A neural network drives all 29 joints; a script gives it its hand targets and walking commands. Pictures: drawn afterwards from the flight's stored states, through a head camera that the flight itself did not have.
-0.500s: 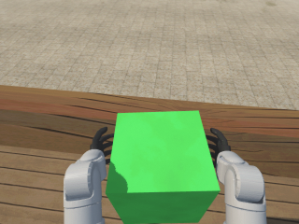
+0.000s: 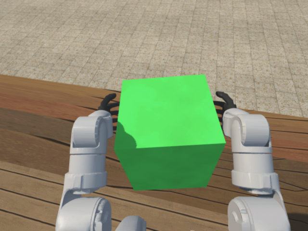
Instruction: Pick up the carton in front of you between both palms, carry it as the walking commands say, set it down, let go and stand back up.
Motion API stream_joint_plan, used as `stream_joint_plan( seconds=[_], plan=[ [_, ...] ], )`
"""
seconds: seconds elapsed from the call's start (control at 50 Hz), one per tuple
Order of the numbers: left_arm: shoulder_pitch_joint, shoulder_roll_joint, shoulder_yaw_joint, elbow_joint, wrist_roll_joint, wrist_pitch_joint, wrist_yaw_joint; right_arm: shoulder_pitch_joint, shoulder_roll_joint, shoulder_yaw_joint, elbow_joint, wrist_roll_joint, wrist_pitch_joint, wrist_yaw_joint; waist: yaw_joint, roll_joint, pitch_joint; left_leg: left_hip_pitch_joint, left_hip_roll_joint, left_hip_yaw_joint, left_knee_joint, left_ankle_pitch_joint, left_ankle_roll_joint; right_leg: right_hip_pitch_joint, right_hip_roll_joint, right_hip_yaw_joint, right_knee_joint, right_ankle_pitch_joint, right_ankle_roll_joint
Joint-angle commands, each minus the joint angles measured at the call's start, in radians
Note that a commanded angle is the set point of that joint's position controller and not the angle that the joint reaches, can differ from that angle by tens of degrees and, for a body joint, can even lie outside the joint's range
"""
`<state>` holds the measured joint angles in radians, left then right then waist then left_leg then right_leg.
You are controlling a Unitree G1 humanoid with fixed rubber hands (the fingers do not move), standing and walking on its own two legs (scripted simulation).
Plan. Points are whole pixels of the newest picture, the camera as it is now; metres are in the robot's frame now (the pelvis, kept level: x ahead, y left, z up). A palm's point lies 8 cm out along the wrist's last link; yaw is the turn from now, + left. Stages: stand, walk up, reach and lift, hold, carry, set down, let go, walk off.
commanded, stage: carry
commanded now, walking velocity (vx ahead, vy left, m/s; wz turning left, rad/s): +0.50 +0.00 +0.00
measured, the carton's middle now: (166, 136) +0.36 +0.01 +0.01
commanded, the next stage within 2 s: none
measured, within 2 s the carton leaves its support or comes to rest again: neither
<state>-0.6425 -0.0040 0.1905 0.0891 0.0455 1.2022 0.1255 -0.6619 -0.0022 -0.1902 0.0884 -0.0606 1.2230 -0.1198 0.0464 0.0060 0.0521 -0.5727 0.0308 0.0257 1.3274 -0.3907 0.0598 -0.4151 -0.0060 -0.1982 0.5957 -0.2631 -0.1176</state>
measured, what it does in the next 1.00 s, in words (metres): goes down: left foot, then right foot 0.17 m lower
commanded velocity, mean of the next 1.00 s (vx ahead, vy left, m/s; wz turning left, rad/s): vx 0.28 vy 0.00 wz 0.00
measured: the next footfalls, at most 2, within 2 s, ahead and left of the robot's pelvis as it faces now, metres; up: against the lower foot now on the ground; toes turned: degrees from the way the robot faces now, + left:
left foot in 0.24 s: +0.29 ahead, +0.09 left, +0.00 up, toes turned +2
right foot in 0.66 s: +0.53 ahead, -0.07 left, -0.17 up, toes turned -4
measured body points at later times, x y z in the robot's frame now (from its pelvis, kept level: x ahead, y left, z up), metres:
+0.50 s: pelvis +0.31 +0.01 -0.02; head +0.38 +0.01 +0.42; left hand +0.71 +0.12 +0.08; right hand +0.67 -0.18 +0.08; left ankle +0.25 +0.08 -0.73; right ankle +0.37 -0.12 -0.68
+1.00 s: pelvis +0.65 -0.05 -0.26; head +0.71 -0.05 +0.18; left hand +1.02 +0.11 -0.18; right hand +1.03 -0.19 -0.19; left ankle +0.85 +0.04 -0.95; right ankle +0.49 -0.07 -0.89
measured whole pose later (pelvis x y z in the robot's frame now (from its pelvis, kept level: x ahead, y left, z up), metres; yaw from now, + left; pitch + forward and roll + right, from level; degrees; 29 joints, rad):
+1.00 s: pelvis +0.65 -0.05 -0.26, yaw -2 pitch +2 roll -1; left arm -0.67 -0.01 0.16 0.17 0.00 1.15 0.16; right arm -0.60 0.03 -0.28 0.03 -0.08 1.19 -0.12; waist 0.12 0.02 0.08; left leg -0.70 0.01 0.03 0.68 0.32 0.06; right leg -0.27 0.17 -0.11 1.10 -0.86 -0.17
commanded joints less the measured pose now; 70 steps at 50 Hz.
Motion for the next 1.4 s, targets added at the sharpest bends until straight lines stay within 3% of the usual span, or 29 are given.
stream_joint_plan(
  seconds=[0.0, 0.14, 0.2, 0.22, 0.24, 0.26, 0.36, 0.42, 0.52, 0.58, 0.6, 0.64, 0.66, 0.68, 0.74, 0.78, 0.82, 0.92, 0.98, 1.02, 1.04, 1.06, 1.08, 1.1, 1.14, 1.2, 1.26, 1.32, 1.38],
  plan=[
    [-0.810, -1.122, -0.663, -0.162, -0.498, -0.044, -0.258, -0.711, 1.101, 0.625, -0.114, 0.405, -0.065, 0.181, -0.010, -0.090, -0.547, -0.177, 0.022, -0.020, -0.060, 0.041, 0.001, 0.550, -0.265, 0.344, -0.120, 0.501, -0.078],
    [-0.768, -1.108, -0.652, -0.135, -0.459, -0.039, -0.263, -0.712, 1.096, 0.639, -0.133, 0.383, -0.069, 0.170, 0.008, -0.155, -0.491, 0.046, -0.095, 0.151, -0.647, 0.322, 0.017, 0.455, -0.130, 0.124, -0.070, 0.780, -0.052],
    [-0.692, -1.099, -0.656, -0.120, -0.426, -0.025, -0.254, -0.671, 1.077, 0.650, -0.155, 0.381, -0.054, 0.187, -0.110, -0.174, -0.593, 0.356, -0.115, 0.162, -0.580, 0.445, 0.068, 0.368, -0.153, 0.049, 0.218, 1.008, -0.001],
    [-0.689, -1.087, -0.657, -0.120, -0.413, -0.023, -0.251, -0.648, 1.068, 0.645, -0.152, 0.379, -0.049, 0.199, -0.180, -0.083, -0.593, 0.509, -0.089, 0.120, -0.712, 0.501, 0.057, 0.232, -0.116, 0.023, 0.425, 0.880, 0.029],
    [-0.684, -1.087, -0.657, -0.118, -0.397, -0.015, -0.247, -0.653, 1.060, 0.640, -0.143, 0.383, -0.045, 0.213, -0.176, 0.127, -0.576, 0.702, 0.059, -0.109, -0.736, 0.809, 0.098, -0.007, 0.001, 0.071, 0.630, 0.351, 0.052],
    [-0.644, -1.075, -0.644, -0.112, -0.387, -0.003, -0.242, -0.613, 1.049, 0.640, -0.104, 0.391, -0.041, 0.225, -0.142, 0.372, -0.623, 0.876, 0.218, -0.455, -0.797, 0.858, 0.252, -0.277, 0.122, 0.169, 0.831, -0.259, 0.093],
    [-0.684, -1.016, -0.588, -0.168, -0.298, -0.018, -0.205, -0.833, 1.175, 0.750, -0.231, 0.546, -0.054, 0.270, -0.146, 0.011, -0.531, 0.723, 0.214, -0.382, -0.728, 0.576, 0.235, -0.419, -0.012, 0.284, 0.628, -0.209, 0.080],
    [-0.665, -0.989, -0.577, -0.171, -0.280, -0.028, -0.187, -0.864, 1.162, 0.768, -0.276, 0.577, -0.058, 0.261, -0.141, 0.062, -0.551, 0.625, 0.202, -0.314, -0.677, 0.659, 0.212, -0.302, 0.011, 0.203, 0.599, 0.025, 0.083],
    [-0.566, -0.948, -0.571, -0.067, -0.235, -0.007, -0.192, -0.688, 1.108, 0.700, -0.118, 0.517, -0.049, 0.262, -0.196, 0.015, -0.437, 0.474, 0.015, -0.121, -0.491, 0.233, 0.116, -0.202, 0.034, 0.120, 0.023, 0.629, 0.096],
    [-0.590, -0.936, -0.553, -0.016, -0.256, -0.001, -0.208, -0.659, 1.099, 0.662, -0.011, 0.488, -0.053, 0.280, -0.105, 0.123, -0.367, 0.194, 0.021, -0.028, -0.400, 0.074, 0.085, 0.173, 0.030, 0.081, -0.071, 0.812, 0.089],
    [-0.577, -0.933, -0.557, -0.003, -0.257, -0.001, -0.216, -0.673, 1.100, 0.632, 0.012, 0.484, -0.056, 0.284, -0.018, 0.160, -0.454, 0.168, 0.066, 0.027, -0.231, 0.291, 0.042, 0.379, 0.038, 0.024, 0.100, 0.880, 0.063],
    [-0.609, -0.941, -0.543, 0.029, -0.297, -0.004, -0.237, -0.681, 1.082, 0.592, 0.053, 0.445, -0.053, 0.274, 0.166, -0.077, -0.427, 0.048, 0.005, 0.075, 0.315, 0.504, -0.010, 0.566, 0.021, 0.020, -0.095, 0.676, 0.015],
    [-0.631, -0.954, -0.521, 0.073, -0.320, 0.002, -0.249, -0.703, 1.074, 0.573, 0.077, 0.415, -0.045, 0.263, 0.208, -0.235, -0.285, -0.131, -0.144, 0.091, 0.695, -0.276, -0.022, 0.535, -0.091, 0.158, -0.209, 0.667, -0.036],
    [-0.660, -0.940, -0.534, 0.128, -0.354, 0.003, -0.251, -0.721, 1.027, 0.530, 0.083, 0.407, -0.021, 0.250, 0.005, -0.311, -0.250, -0.365, -0.119, -0.095, 0.554, -0.356, -0.014, 0.640, -0.216, 0.365, 0.092, 1.388, 0.000],
    [-0.833, -1.068, -0.591, 0.025, -0.487, 0.012, -0.264, -0.669, 0.961, 0.434, 0.097, 0.304, -0.015, 0.193, -0.026, 0.025, -0.378, -0.328, -0.016, -0.092, 0.189, -0.037, -0.027, 0.504, -0.236, 0.499, 0.093, 0.836, 0.011],
    [-0.953, -1.135, -0.594, -0.018, -0.542, -0.014, -0.263, -0.752, 0.966, 0.434, 0.016, 0.302, -0.022, 0.180, -0.021, -0.089, -0.399, -0.287, 0.016, -0.077, -0.095, 0.056, -0.046, 0.409, -0.294, 0.603, 0.080, 0.934, -0.110],
    [-0.967, -1.192, -0.630, -0.066, -0.574, -0.034, -0.255, -0.783, 1.017, 0.460, -0.055, 0.323, -0.036, 0.182, -0.016, -0.057, -0.464, -0.228, 0.035, -0.088, -0.043, 0.161, -0.025, 0.381, -0.304, 0.661, 0.107, 0.885, -0.123],
    [-0.871, -1.217, -0.664, -0.145, -0.558, -0.064, -0.234, -0.697, 1.077, 0.543, -0.112, 0.354, -0.076, 0.184, 0.082, 0.042, -0.476, -0.194, -0.055, 0.051, -0.605, 0.785, -0.007, 0.443, -0.022, 0.377, 0.358, 0.524, -0.008],
    [-0.737, -1.207, -0.687, -0.120, -0.524, -0.094, -0.235, -0.665, 1.055, 0.588, -0.143, 0.345, -0.092, 0.180, 0.080, -0.096, -0.449, 0.145, -0.105, 0.143, -0.791, 0.838, 0.007, 0.292, 0.016, 0.261, 0.459, 0.478, 0.003],
    [-0.688, -1.180, -0.705, -0.118, -0.499, -0.108, -0.241, -0.640, 1.021, 0.619, -0.173, 0.348, -0.101, 0.185, -0.112, -0.128, -0.611, 0.562, -0.118, 0.166, -0.650, 0.917, 0.040, 0.147, -0.051, 0.190, 0.785, 0.789, 0.055],
    [-0.683, -1.152, -0.701, -0.113, -0.485, -0.109, -0.243, -0.618, 0.995, 0.624, -0.140, 0.344, -0.107, 0.188, -0.282, 0.102, -0.626, 0.844, -0.081, 0.120, -0.780, 0.874, 0.074, -0.095, 0.001, 0.114, 1.144, 0.602, 0.128],
    [-0.685, -1.154, -0.695, -0.098, -0.459, -0.105, -0.241, -0.576, 1.008, 0.633, -0.102, 0.361, -0.108, 0.199, -0.316, 0.267, -0.474, 0.893, 0.031, -0.003, -0.860, 1.005, 0.140, -0.284, 0.188, 0.062, 1.450, -0.390, 0.149],
    [-0.621, -1.115, -0.658, -0.051, -0.421, -0.085, -0.238, -0.513, 0.998, 0.640, -0.049, 0.353, -0.114, 0.203, -0.199, 0.287, -0.592, 1.142, 0.242, -0.397, -0.634, 1.389, 0.289, -0.555, 0.181, 0.264, 1.462, -0.562, 0.161],
    [-0.536, -1.062, -0.604, -0.006, -0.364, -0.082, -0.230, -0.528, 1.058, 0.668, -0.036, 0.392, -0.119, 0.213, -0.176, 0.099, -0.619, 1.079, 0.303, -0.522, -0.628, 0.908, 0.349, -0.585, 0.095, 0.389, 1.268, -0.420, 0.124],
    [-0.508, -1.025, -0.546, 0.023, -0.286, -0.101, -0.229, -0.665, 1.162, 0.755, -0.095, 0.503, -0.127, 0.238, -0.132, -0.100, -0.469, 0.801, 0.172, -0.411, -0.643, 0.802, 0.219, -0.517, 0.025, 0.286, 0.953, -0.346, 0.090],
    [-0.480, -1.003, -0.483, 0.030, -0.232, -0.139, -0.225, -0.777, 1.219, 0.784, -0.112, 0.589, -0.164, 0.252, -0.136, -0.006, -0.542, 0.551, 0.203, -0.545, -0.664, 0.783, 0.265, -0.363, 0.012, 0.287, 0.546, -0.114, 0.115],
    [-0.553, -1.007, -0.518, -0.046, -0.237, -0.172, -0.218, -0.793, 1.249, 0.798, -0.118, 0.615, -0.195, 0.254, -0.101, 0.034, -0.571, 0.573, 0.174, -0.431, -0.523, 1.002, 0.200, -0.360, -0.014, 0.261, 0.674, 0.049, 0.074],
    [-0.535, -1.007, -0.573, -0.109, -0.262, -0.183, -0.206, -0.738, 1.220, 0.772, -0.132, 0.606, -0.200, 0.245, -0.170, -0.072, -0.527, 0.530, -0.019, -0.252, -0.309, 0.410, 0.142, -0.309, 0.038, 0.184, 0.194, 0.591, 0.099],
    [-0.556, -0.973, -0.628, -0.164, -0.295, -0.159, -0.198, -0.622, 1.153, 0.737, -0.097, 0.557, -0.196, 0.233, -0.171, 0.058, -0.419, 0.262, -0.051, -0.142, -0.318, 0.371, 0.118, 0.073, 0.077, 0.082, -0.044, 0.622, 0.103]
  ],
)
